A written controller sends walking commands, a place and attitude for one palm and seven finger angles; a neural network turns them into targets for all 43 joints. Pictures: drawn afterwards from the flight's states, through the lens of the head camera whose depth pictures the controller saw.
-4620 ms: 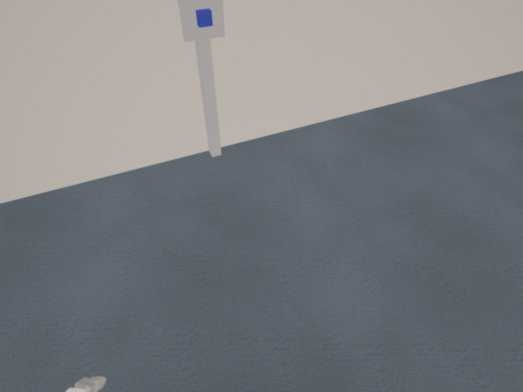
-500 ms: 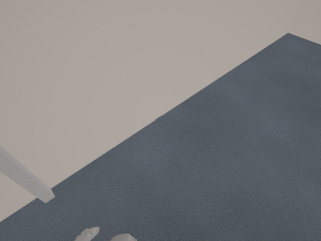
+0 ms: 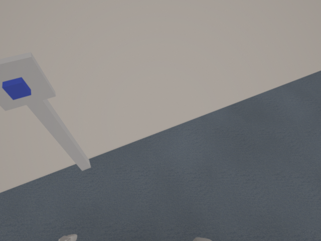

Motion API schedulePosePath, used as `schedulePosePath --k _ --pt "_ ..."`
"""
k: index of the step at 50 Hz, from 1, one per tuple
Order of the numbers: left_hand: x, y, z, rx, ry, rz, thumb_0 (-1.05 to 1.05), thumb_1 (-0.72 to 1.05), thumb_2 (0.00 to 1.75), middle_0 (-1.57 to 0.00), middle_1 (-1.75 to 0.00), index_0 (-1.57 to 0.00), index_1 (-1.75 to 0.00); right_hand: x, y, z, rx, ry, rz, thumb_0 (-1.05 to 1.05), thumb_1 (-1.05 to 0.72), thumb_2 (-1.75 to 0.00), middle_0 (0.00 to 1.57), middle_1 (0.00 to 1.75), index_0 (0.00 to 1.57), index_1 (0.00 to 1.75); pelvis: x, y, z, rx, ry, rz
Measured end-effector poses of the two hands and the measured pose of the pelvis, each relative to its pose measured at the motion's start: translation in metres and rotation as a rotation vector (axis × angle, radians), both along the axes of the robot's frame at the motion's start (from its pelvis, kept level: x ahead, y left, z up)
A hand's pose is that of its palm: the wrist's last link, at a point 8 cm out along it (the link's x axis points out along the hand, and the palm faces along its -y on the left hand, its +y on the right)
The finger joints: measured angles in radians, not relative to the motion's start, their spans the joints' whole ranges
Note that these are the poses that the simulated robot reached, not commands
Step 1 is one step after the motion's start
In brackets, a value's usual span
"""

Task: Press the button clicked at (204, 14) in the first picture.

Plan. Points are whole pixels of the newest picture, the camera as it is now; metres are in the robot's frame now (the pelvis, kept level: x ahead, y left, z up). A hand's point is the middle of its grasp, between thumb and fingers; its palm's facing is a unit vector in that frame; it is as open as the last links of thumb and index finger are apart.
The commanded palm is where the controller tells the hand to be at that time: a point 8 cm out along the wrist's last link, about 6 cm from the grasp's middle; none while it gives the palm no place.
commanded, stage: turn to face it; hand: left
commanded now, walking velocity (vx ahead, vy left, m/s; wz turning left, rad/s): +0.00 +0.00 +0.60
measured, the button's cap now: (17, 88) +0.57 +0.51 +0.01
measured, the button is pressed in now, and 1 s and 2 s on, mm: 0 0 0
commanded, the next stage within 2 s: take the last steps up to it in 0.50 s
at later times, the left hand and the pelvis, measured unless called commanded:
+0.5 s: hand out of the picture -0.05 +0.19 -0.18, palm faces +0.33 -0.91 -0.24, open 7.4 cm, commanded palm none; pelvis -0.03 -0.01 -0.01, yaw +17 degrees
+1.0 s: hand out of the picture -0.06 +0.16 -0.15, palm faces +0.43 -0.87 -0.24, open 7.3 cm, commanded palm none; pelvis +0.00 -0.02 +0.00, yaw +22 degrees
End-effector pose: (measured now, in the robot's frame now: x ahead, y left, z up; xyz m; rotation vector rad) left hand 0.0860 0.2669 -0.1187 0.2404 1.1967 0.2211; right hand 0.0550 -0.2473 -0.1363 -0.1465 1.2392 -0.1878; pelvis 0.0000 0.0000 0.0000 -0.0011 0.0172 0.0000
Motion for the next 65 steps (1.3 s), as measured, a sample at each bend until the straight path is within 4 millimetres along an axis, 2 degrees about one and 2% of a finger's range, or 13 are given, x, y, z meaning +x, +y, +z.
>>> schedulePosePath --k 5,10,15,20,25,29,37,44,48,53,57,61,65 --pt "-0.009 -0.028 0.006 0.022 -0.081 0.030 0.01 0.91 0.90 -0.20 -0.30 -0.20 -0.29 0.012 -0.024 -0.019 0.031 0.002 0.046 0.01 -0.90 -0.90 0.20 0.30 0.21 0.30 -0.007 -0.024 -0.009 0.008 -0.013 0.069" --pt "-0.040 -0.049 0.015 0.008 -0.080 0.095 0.01 0.91 0.90 -0.20 -0.30 -0.21 -0.30 0.031 -0.040 -0.011 0.028 0.001 0.114 0.01 -0.91 -0.90 0.20 0.30 0.20 0.30 -0.010 -0.035 0.000 0.032 -0.030 0.145" --pt "-0.070 -0.060 0.010 -0.022 -0.045 0.159 0.01 0.91 0.90 -0.20 -0.30 -0.21 -0.30 0.046 -0.043 -0.002 0.010 0.003 0.181 0.01 -0.91 -0.90 0.20 0.30 0.20 0.30 -0.013 -0.039 0.004 0.045 -0.029 0.208" --pt "-0.110 -0.057 -0.003 -0.054 0.003 0.237 0.01 0.90 0.90 -0.21 -0.30 -0.21 -0.30 0.066 -0.026 0.003 -0.017 0.009 0.269 0.01 -0.91 -0.90 0.19 0.30 0.20 0.30 -0.019 -0.033 0.002 0.042 -0.023 0.258" --pt "-0.160 -0.036 -0.027 -0.082 0.079 0.333 0.01 0.90 0.90 -0.21 -0.30 -0.21 -0.30 0.089 0.011 0.006 -0.041 -0.058 0.362 0.01 -0.91 -0.90 0.19 0.30 0.20 0.30 -0.027 -0.014 -0.010 0.014 -0.021 0.302" --pt "-0.188 -0.021 -0.031 -0.080 0.146 0.382 0.01 0.91 0.90 -0.20 -0.30 -0.21 -0.30 0.090 0.037 0.014 -0.036 -0.096 0.403 0.01 -0.91 -0.90 0.20 0.30 0.20 0.30 -0.033 -0.007 -0.007 0.016 -0.032 0.310" --pt "-0.185 -0.014 -0.010 -0.064 0.092 0.390 0.01 0.91 0.90 -0.20 -0.30 -0.20 -0.29 0.067 0.053 0.011 0.013 -0.068 0.416 0.00 -0.90 -0.90 0.20 0.30 0.21 0.30 -0.038 -0.004 0.004 0.002 -0.040 0.340" --pt "-0.155 -0.034 -0.004 -0.038 0.004 0.352 0.01 0.91 0.90 -0.20 -0.30 -0.20 -0.29 0.038 0.025 -0.018 0.053 0.025 0.368 0.00 -0.91 -0.90 0.20 0.30 0.21 0.30 -0.024 -0.018 -0.005 0.033 -0.040 0.358" --pt "-0.160 -0.057 -0.003 -0.048 -0.015 0.407 0.00 0.91 0.90 -0.20 -0.30 -0.20 -0.29 0.031 0.011 -0.024 0.048 0.119 0.384 0.01 -0.91 -0.90 0.20 0.30 0.20 0.30 -0.011 -0.020 -0.003 0.027 -0.054 0.389" --pt "-0.185 -0.087 0.000 -0.117 0.114 0.457 0.00 0.91 0.90 -0.20 -0.30 -0.20 -0.30 0.048 0.011 -0.010 0.045 0.127 0.372 0.01 -0.91 -0.90 0.20 0.30 0.20 0.30 0.009 -0.013 0.009 0.039 -0.044 0.391" --pt "-0.199 -0.104 -0.002 -0.180 0.204 0.502 0.00 0.91 0.90 -0.20 -0.30 -0.20 -0.30 0.066 0.025 -0.004 0.032 0.141 0.386 0.01 -0.91 -0.90 0.19 0.30 0.20 0.30 0.025 0.000 0.011 0.028 -0.037 0.414" --pt "-0.209 -0.109 -0.006 -0.233 0.272 0.558 0.01 0.91 0.90 -0.20 -0.30 -0.21 -0.30 0.094 0.055 -0.004 0.022 0.152 0.431 0.01 -0.91 -0.90 0.19 0.30 0.20 0.30 0.042 0.022 0.008 0.012 -0.032 0.433" --pt "-0.214 -0.099 -0.014 -0.279 0.343 0.604 0.01 0.91 0.90 -0.20 -0.30 -0.21 -0.30 0.138 0.105 -0.007 0.027 0.108 0.489 0.01 -0.91 -0.90 0.19 0.30 0.20 0.30 0.059 0.052 0.000 -0.005 -0.028 0.445"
